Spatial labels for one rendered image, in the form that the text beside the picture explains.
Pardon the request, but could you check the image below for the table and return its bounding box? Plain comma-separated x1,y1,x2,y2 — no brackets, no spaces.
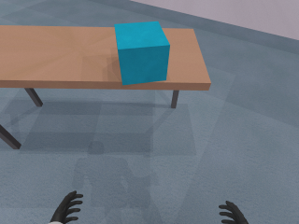
0,25,211,149

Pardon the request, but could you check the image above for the carton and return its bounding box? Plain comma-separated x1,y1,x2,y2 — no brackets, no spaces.
114,21,170,86

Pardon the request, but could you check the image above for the left robot hand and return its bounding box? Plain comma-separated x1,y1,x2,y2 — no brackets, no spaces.
50,190,83,224

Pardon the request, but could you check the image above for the right robot hand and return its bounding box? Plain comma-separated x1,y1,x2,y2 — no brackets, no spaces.
219,201,249,224

